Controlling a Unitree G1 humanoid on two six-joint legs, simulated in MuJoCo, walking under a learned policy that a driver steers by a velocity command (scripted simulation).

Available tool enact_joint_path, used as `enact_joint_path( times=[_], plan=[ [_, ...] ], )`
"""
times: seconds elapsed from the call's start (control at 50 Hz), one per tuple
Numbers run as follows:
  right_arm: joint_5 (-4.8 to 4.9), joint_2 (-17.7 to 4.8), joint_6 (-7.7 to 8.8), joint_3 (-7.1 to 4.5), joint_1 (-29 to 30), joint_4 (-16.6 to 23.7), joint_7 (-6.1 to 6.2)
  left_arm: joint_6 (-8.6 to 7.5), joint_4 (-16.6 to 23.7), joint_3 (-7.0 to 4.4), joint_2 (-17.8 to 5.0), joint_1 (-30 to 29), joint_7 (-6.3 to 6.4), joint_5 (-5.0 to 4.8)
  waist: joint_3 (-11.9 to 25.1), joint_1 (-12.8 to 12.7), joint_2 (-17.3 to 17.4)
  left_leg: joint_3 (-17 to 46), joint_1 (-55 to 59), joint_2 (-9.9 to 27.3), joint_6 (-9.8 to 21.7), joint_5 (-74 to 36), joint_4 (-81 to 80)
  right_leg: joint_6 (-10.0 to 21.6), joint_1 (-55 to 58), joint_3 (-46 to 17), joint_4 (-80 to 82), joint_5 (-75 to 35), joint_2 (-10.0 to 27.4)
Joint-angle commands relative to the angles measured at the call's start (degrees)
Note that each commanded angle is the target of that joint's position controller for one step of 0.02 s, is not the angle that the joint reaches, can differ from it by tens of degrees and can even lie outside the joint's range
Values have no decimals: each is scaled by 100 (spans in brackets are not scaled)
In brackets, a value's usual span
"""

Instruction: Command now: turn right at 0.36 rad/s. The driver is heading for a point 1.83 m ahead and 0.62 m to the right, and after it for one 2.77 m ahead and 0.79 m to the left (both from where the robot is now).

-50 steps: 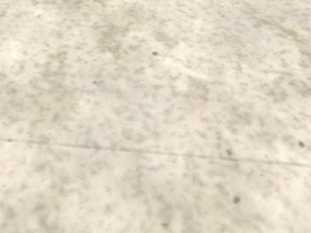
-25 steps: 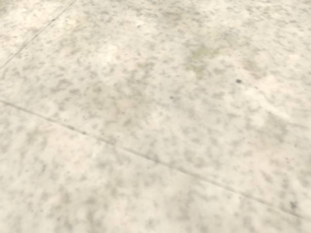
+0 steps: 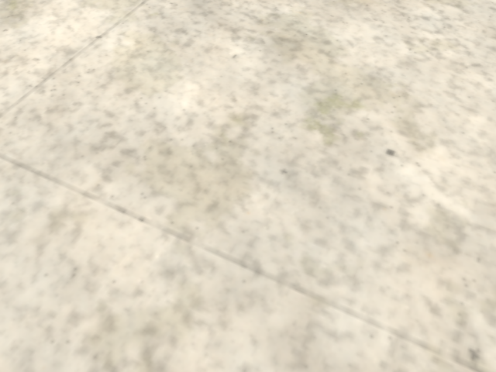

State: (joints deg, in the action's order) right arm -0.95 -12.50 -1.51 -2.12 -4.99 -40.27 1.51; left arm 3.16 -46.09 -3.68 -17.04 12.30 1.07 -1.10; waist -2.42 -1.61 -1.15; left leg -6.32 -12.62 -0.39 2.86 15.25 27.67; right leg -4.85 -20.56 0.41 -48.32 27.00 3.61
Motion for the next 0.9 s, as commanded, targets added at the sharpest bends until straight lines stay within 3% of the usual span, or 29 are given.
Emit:
enact_joint_path(
  times=[0.02,0.08,0.12,0.14,0.16,0.18,0.2,0.22,0.24,0.26,0.28,0.32,0.34,0.42,0.54,0.6,0.64,0.66,0.68,0.7,0.72,0.74,0.76,0.8,0.84,0.9],
  plan=[
    [25,-1167,13,-390,39,241,59,-51,515,-122,-507,-253,-24,0,419,251,741,1323,741,1938,1231,-2578,-794,91,-399,70,30,100,74],
    [90,-1228,-22,-429,181,186,73,-44,545,-133,-475,-105,-117,-13,567,122,784,1044,785,1915,1056,-2810,-532,263,6,281,681,-234,-31],
    [198,-1235,-62,-448,258,110,91,-52,468,-165,-484,223,-175,4,636,-102,764,672,553,1712,671,-2387,-52,517,669,477,1845,-1231,-230],
    [210,-1103,-57,-438,-26,-18,79,-67,478,-242,-732,307,-146,54,589,-69,272,291,108,1367,197,-1438,597,770,1154,-9,2515,-2298,-127],
    [-59,-758,-27,-342,40,164,50,-101,576,-422,-1477,427,-30,62,640,107,-1423,-341,-1450,573,-474,683,2247,1443,2078,-2000,2689,-4574,1253],
    [-42,-817,2,-338,714,408,82,-214,694,-391,-1528,494,-93,254,698,-282,-1477,440,-2248,-162,-653,2574,3471,2572,1878,-3076,2906,-5188,2018],
    [51,-999,5,-399,693,366,83,-351,742,-346,-1389,369,-135,293,718,-240,-736,914,-2433,-7,-625,2431,4052,2602,1897,-2734,2947,-4873,1828],
    [117,-1049,8,-432,563,282,80,-432,748,-328,-1267,102,-117,208,581,-47,-508,1036,-2535,122,-578,1871,4104,2263,1905,-2243,2870,-4488,1462],
    [100,-1084,9,-461,419,155,112,-439,781,-302,-1136,-150,-82,94,515,69,-288,1067,-2598,184,-590,1436,3920,1967,1916,-1976,2832,-4187,1196],
    [57,-1173,25,-492,302,104,112,-427,759,-257,-987,-119,-33,-30,614,105,-319,1080,-2581,253,-613,1035,3721,1844,1999,-1918,2956,-3451,1047],
    [75,-1122,64,-490,231,71,63,-411,743,-225,-916,32,3,-72,678,97,-432,1034,-2504,216,-632,677,3654,1815,2012,-1960,3147,-2468,905],
    [153,-1081,159,-482,345,79,-20,-429,754,-205,-857,237,38,-30,498,-17,-510,1034,-2684,201,-613,150,3123,1811,2107,-2215,3605,-571,821],
    [169,-1089,218,-484,466,98,-34,-455,757,-207,-888,292,53,5,344,-60,-556,1047,-2743,184,-618,1,2766,1802,2105,-2316,3757,-259,817],
    [143,-994,468,-443,674,98,-89,-521,735,-257,-1053,412,96,26,142,-151,-643,1103,-2460,113,-723,-391,1431,1760,1967,-2265,3818,-472,699],
    [217,-982,727,-378,854,150,-241,-507,757,-296,-1160,517,36,-21,39,-266,-702,1075,-1634,-39,-686,-417,370,1789,1289,-2512,3566,-367,578],
    [270,-1106,846,-400,646,112,-279,-490,790,-274,-1090,489,5,-18,99,-129,-742,1063,-917,-97,-541,-453,21,1714,1039,-2809,3349,-380,537],
    [260,-1169,908,-446,103,-50,-257,-472,842,-209,-882,377,1,-20,216,225,-694,956,59,-88,-385,-711,-433,1524,660,-2792,2902,-464,289],
    [228,-1303,925,-505,-418,-169,-215,-482,874,-136,-648,342,5,1,421,484,-587,1148,917,205,-231,-640,-501,1321,191,-2575,2339,-416,62],
    [135,-1604,923,-573,-1261,-290,-159,-503,941,-1,-214,379,-12,81,997,765,281,2244,2111,1217,140,140,-688,1001,-539,-1842,663,147,-456],
    [11,-2105,867,-667,-1689,-450,-212,-563,1321,12,-213,497,16,-96,1112,586,1767,4736,2690,2299,940,2145,-1441,807,-2088,-1191,-874,973,-957],
    [98,-1697,861,-572,-1302,-359,-248,-583,1171,-106,-769,629,28,-161,548,489,1321,4829,2264,2394,1004,2821,-1616,726,-2616,-1189,-1646,600,-435],
    [147,-1328,833,-471,-1078,-273,-221,-567,1108,-172,-961,417,8,-122,97,515,1096,4034,1919,2105,814,2317,-1586,691,-2763,-1102,-1888,72,-262],
    [119,-1137,817,-398,-941,-241,-213,-559,1015,-165,-857,412,0,-62,14,452,818,3397,1638,1808,680,1593,-1619,648,-2587,-1021,-1910,-364,-152],
    [66,-940,794,-305,-888,-335,-191,-597,1070,-131,-626,225,-68,-27,-117,380,770,2548,1174,1487,613,452,-1763,613,-2353,-961,-1704,-886,45],
    [74,-973,821,-302,-1007,-432,-187,-618,1142,-63,-409,107,-118,-31,-118,381,796,2050,1001,1359,712,-243,-1909,539,-2300,-794,-1465,-1171,53],
    [135,-1132,808,-318,-1093,-539,-174,-652,1348,27,-266,-282,-156,41,-158,400,606,1534,966,1321,847,-1166,-2030,403,-2322,-556,-543,-1680,108]
  ],
)
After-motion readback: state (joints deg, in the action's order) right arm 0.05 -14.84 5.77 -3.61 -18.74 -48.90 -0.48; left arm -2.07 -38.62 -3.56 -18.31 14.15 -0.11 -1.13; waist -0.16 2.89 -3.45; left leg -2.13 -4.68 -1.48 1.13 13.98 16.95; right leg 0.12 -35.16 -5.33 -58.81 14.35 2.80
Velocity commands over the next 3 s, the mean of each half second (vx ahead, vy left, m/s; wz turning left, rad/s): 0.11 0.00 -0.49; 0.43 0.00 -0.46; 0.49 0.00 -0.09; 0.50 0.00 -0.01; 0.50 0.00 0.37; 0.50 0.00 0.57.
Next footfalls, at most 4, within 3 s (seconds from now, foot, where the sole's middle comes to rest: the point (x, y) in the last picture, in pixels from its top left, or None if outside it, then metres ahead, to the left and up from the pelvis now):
0.14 right None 0.00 -0.13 -0.77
0.66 left None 0.22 0.05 -0.77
1.12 right None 0.36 -0.35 -0.77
1.66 left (373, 284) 0.75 -0.32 -0.77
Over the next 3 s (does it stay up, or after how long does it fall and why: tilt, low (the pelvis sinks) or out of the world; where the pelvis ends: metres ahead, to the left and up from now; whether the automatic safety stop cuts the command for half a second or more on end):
stays up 1.18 -0.58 0.01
